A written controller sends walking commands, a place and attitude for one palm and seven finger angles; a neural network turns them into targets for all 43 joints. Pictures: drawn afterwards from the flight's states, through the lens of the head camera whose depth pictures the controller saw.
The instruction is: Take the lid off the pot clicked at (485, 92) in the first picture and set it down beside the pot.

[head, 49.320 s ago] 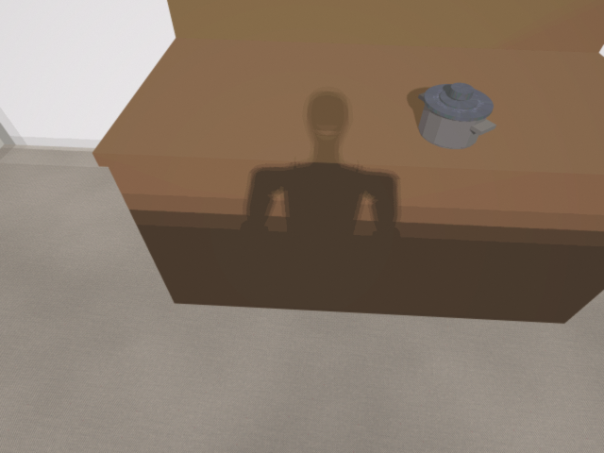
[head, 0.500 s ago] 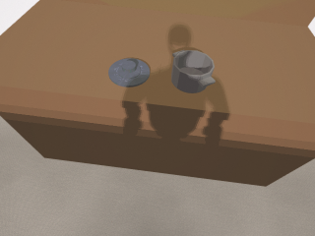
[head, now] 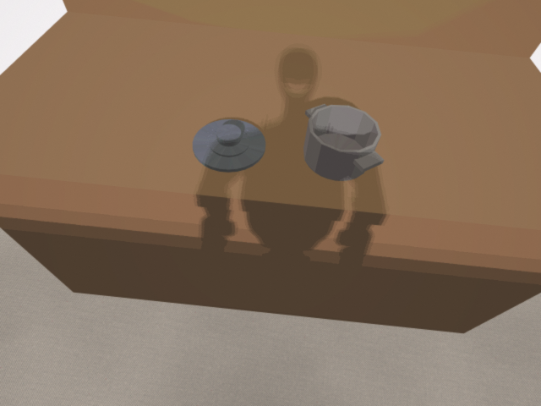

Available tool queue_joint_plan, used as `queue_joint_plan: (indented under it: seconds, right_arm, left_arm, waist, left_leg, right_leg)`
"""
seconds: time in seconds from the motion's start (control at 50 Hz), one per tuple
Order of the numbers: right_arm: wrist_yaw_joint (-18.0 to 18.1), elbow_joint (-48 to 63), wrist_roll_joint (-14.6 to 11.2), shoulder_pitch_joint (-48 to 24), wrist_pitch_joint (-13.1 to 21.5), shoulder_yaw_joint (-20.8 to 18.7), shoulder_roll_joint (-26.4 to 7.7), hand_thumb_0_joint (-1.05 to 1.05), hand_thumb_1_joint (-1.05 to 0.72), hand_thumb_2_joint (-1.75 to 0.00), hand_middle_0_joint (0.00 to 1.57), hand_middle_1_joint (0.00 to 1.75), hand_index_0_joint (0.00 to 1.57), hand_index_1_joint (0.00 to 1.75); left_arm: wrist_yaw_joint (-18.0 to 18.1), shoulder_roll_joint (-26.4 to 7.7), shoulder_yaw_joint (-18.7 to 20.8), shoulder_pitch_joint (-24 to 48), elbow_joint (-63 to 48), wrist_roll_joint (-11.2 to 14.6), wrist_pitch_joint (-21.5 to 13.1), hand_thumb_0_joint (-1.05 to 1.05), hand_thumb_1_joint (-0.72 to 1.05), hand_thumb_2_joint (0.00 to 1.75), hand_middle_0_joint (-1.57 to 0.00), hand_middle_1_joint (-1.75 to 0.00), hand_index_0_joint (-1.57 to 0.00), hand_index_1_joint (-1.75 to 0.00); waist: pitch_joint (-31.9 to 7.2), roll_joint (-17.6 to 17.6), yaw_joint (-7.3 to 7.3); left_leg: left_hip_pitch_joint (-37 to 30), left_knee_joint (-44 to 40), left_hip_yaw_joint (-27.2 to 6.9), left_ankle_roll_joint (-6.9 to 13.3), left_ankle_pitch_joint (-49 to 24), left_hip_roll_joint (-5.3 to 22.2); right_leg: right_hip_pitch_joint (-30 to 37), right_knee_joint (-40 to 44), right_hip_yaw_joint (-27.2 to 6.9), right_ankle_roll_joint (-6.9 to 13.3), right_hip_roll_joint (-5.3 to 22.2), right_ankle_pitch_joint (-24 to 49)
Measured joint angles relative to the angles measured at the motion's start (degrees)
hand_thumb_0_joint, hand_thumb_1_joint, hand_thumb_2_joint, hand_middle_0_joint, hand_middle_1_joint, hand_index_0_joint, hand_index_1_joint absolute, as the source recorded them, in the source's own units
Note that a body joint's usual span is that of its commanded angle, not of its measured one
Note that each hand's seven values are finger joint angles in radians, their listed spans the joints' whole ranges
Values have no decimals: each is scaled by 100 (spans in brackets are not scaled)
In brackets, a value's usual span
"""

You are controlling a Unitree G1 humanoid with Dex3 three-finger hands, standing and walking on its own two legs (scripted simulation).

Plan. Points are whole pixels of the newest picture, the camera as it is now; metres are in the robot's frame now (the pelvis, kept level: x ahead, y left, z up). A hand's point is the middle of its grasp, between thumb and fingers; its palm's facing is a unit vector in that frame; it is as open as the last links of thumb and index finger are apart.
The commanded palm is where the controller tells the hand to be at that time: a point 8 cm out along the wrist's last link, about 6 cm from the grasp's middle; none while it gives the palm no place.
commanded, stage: let the arm hang, fingers relaxed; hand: left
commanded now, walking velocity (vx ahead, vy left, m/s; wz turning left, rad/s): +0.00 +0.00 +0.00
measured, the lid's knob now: (228, 135) +0.62 +0.12 +0.00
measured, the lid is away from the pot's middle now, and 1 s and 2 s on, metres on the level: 0.23 0.23 0.23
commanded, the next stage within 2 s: look to check the result in 0.46 s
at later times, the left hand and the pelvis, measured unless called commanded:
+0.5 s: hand (138, 357) +0.22 +0.24 -0.18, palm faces +0.09 -0.98 -0.19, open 7.3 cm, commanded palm none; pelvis +0.10 +0.05 -0.01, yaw +5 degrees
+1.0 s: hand (124, 338) +0.25 +0.28 -0.18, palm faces +0.11 -0.97 -0.21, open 7.3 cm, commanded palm none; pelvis +0.22 +0.09 +0.00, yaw +3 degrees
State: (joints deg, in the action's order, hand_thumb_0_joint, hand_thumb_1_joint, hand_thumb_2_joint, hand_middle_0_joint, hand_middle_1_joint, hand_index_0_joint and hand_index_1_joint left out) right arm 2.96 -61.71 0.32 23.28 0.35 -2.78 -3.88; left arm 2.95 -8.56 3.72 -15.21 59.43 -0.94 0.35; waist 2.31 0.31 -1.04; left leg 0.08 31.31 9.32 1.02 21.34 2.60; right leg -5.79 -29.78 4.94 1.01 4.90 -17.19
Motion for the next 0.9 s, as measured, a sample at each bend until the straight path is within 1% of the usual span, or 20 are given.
queue_joint_plan:
  seconds: [0.04,0.1,0.14,0.16,0.18,0.2,0.24,0.3,0.4,0.5,0.56,0.58,0.62,0.66,0.68,0.72,0.76,0.8,0.84,0.9]
  right_arm:
    - [-9,-46,-41,-6,-39,-8,26,0,-90,-90,20,30,20,30]
    - [-49,22,-74,-93,-134,-44,24,0,-90,-90,20,30,20,30]
    - [-90,110,-60,-273,-144,-48,-40,1,-91,-90,20,30,20,30]
    - [-84,139,-12,-360,-118,-45,-115,1,-91,-90,20,30,20,30]
    - [-83,159,23,-444,-56,-55,-169,2,-92,-90,20,30,20,30]
    - [-60,200,38,-494,2,-56,-191,2,-93,-90,20,30,20,30]
    - [21,303,61,-493,93,-13,-189,2,-93,-90,20,30,20,30]
    - [119,422,106,-360,120,44,-167,1,-92,-90,20,30,20,30]
    - [120,363,114,-54,79,124,-117,1,-91,-90,20,30,20,30]
    - [61,117,102,245,-38,159,-51,0,-91,-90,20,30,20,30]
    - [36,-27,39,316,-111,132,-18,0,-90,-90,20,30,20,30]
    - [16,-59,-4,246,-140,96,-41,1,-90,-90,20,30,20,30]
    - [-5,2,-81,2,-212,17,-115,1,-90,-90,20,30,20,30]
    - [-44,184,-62,-274,-226,-30,-150,1,-91,-90,20,30,20,30]
    - [-69,304,-44,-405,-201,-27,-157,1,-91,-90,20,30,20,30]
    - [-101,531,-1,-617,-100,-11,-167,1,-91,-90,20,30,20,30]
    - [-85,641,41,-689,20,-43,-272,1,-93,-90,20,30,20,30]
    - [-98,609,65,-663,126,-67,-361,2,-94,-90,20,30,20,30]
    - [-96,498,116,-600,102,-57,-349,1,-94,-90,20,30,19,30]
    - [-78,367,94,-594,74,-21,-303,1,-93,-90,20,30,19,30]
  left_arm:
    - [15,15,18,-51,17,-7,-109,0,91,89,-20,-30,-20,-29]
    - [56,32,26,-148,-24,-99,-235,0,91,89,-20,-30,-20,-29]
    - [78,47,23,-251,-25,-143,-222,0,91,89,-20,-30,-20,-29]
    - [70,64,21,-309,18,-122,-186,0,91,89,-20,-30,-20,-29]
    - [45,71,26,-355,99,-74,-115,0,91,89,-20,-30,-20,-29]
    - [23,60,16,-389,184,-21,-14,0,91,89,-20,-30,-20,-29]
    - [18,19,6,-372,323,26,183,0,91,89,-20,-30,-20,-29]
    - [-8,-23,24,-75,298,32,291,0,91,89,-20,-30,-20,-29]
    - [-79,-148,32,616,-155,27,188,1,93,89,-20,-30,-20,-29]
    - [-102,-205,14,1098,-644,37,64,1,92,89,-20,-30,-19,-29]
    - [-79,-195,5,1076,-823,23,-77,0,92,89,-20,-30,-19,-29]
    - [-60,-157,10,1036,-829,14,-141,0,92,89,-20,-30,-19,-29]
    - [-41,-89,-33,917,-806,2,-203,0,92,89,-20,-30,-19,-29]
    - [-16,-63,-50,784,-736,-45,-138,0,91,89,-20,-30,-19,-29]
    - [-1,-58,-49,730,-687,-67,-90,0,91,89,-20,-30,-20,-29]
    - [-9,-43,-63,652,-581,-87,-31,0,91,89,-20,-30,-20,-29]
    - [-21,4,-29,589,-523,-23,-31,0,92,89,-20,-30,-20,-29]
    - [-55,-8,-5,531,-483,39,-12,-1,94,89,-20,-30,-20,-30]
    - [-95,-84,6,412,-413,46,21,-1,94,89,-20,-30,-20,-30]
    - [-96,-161,14,296,-297,26,-30,-1,94,89,-20,-30,-20,-29]
  waist:
    - [11,-36,25]
    - [88,-145,133]
    - [182,-205,226]
    - [239,-218,223]
    - [273,-279,209]
    - [273,-348,159]
    - [247,-421,6]
    - [322,-358,-110]
    - [513,-132,-159]
    - [520,-1,-156]
    - [494,-45,-48]
    - [493,-4,-21]
    - [518,74,-30]
    - [479,11,-61]
    - [454,-43,-100]
    - [413,-140,-185]
    - [383,-152,-212]
    - [316,-155,-121]
    - [147,-234,-6]
    - [20,-250,112]
  left_leg:
    - [329,608,-40,-36,-16,8]
    - [1156,1750,-406,-34,814,-141]
    - [1481,1335,-574,-3,962,-149]
    - [1477,883,-582,46,602,-129]
    - [1433,863,-510,143,684,-163]
    - [1391,904,-452,234,830,-206]
    - [1185,737,-455,330,922,-277]
    - [810,229,-585,305,611,-346]
    - [181,-587,-760,398,173,-436]
    - [-394,-864,-895,407,525,-516]
    - [-409,-30,-789,272,849,-574]
    - [-104,783,-780,151,722,-543]
    - [670,2545,-947,49,1010,-557]
    - [1327,3266,-1014,53,1258,-501]
    - [1559,3163,-1033,57,1325,-407]
    - [1800,2266,-1045,17,1095,-186]
    - [1745,935,-1052,-54,197,-36]
    - [1632,583,-1031,-225,-166,-49]
    - [1476,502,-948,-144,-2,-133]
    - [1242,228,-924,-82,48,-191]
  right_leg:
    - [84,179,-2,-83,35,-118]
    - [215,378,12,-85,132,-388]
    - [199,295,-27,-254,181,-630]
    - [135,84,-63,-353,205,-770]
    - [-42,-326,-124,-380,273,-874]
    - [-269,-885,-270,-351,269,-1125]
    - [-662,-1938,-569,-254,46,-1633]
    - [-1157,-2612,-493,-171,-219,-1838]
    - [-1921,-2136,-176,-82,-418,-1108]
    - [-2110,-1296,-96,120,-542,-26]
    - [-1666,-721,-123,287,-615,688]
    - [-1594,-789,-140,246,-650,490]
    - [-1432,-787,-160,186,-708,159]
    - [-1311,-588,-247,153,-703,132]
    - [-1265,-465,-280,110,-681,181]
    - [-1215,-298,-317,19,-618,247]
    - [-1220,-381,-323,-77,-555,153]
    - [-1222,-598,-364,-159,-489,-63]
    - [-1098,-579,-439,-148,-439,-292]
    - [-832,-263,-450,-181,-401,-126]
